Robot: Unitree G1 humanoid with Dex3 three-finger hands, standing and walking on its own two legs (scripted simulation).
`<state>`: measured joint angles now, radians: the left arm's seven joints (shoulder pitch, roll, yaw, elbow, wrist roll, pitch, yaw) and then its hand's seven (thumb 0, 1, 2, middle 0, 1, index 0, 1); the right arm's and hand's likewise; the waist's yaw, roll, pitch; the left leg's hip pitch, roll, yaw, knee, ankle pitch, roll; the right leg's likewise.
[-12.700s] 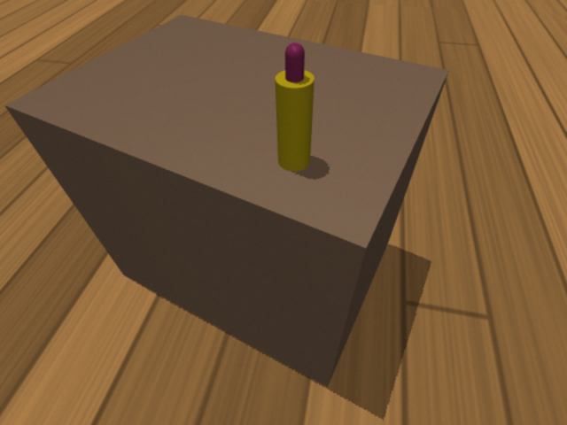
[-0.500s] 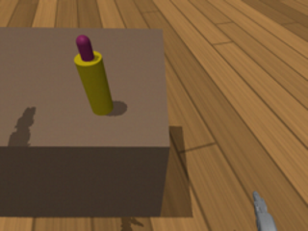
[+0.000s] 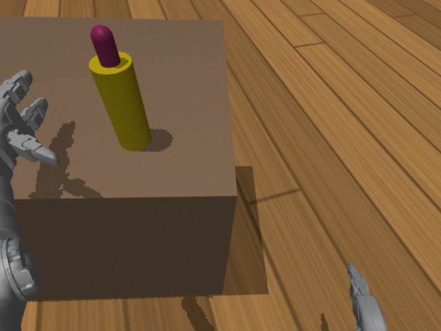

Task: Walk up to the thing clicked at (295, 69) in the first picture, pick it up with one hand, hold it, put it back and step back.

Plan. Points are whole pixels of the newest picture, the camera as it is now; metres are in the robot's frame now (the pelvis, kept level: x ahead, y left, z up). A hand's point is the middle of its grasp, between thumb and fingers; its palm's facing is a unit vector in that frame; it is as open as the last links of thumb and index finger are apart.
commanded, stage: close in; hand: left
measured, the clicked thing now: (121, 94) +0.50 +0.17 +0.16
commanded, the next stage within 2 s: rest palm in 0.52 s
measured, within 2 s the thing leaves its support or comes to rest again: leaves its support in 1.96 s
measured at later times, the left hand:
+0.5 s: hand (108, 122) +0.48 +0.20 +0.12, palm faces +0.10 -0.99 +0.02, open 17.6 cm
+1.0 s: hand (132, 126) +0.48 +0.16 +0.11, palm faces +0.12 -0.99 +0.02, open 17.1 cm
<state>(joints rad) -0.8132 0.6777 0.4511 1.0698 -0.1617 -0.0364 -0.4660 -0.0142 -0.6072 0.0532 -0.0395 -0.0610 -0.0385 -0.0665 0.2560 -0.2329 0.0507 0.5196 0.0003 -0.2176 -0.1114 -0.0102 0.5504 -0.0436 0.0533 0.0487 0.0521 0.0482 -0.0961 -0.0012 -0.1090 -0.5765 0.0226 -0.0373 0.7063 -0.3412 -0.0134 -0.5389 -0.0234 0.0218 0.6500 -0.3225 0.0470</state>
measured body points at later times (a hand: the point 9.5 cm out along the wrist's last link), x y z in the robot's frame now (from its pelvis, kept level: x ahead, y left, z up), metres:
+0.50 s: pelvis +0.01 +0.00 -0.01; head +0.07 +0.00 +0.43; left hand +0.47 +0.25 +0.12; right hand +0.16 -0.27 -0.07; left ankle +0.00 +0.13 -0.72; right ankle -0.01 -0.15 -0.72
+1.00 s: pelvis -0.01 -0.01 -0.02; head +0.06 -0.01 +0.43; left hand +0.47 +0.21 +0.11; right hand +0.13 -0.29 -0.06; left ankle +0.00 +0.13 -0.72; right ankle -0.01 -0.15 -0.72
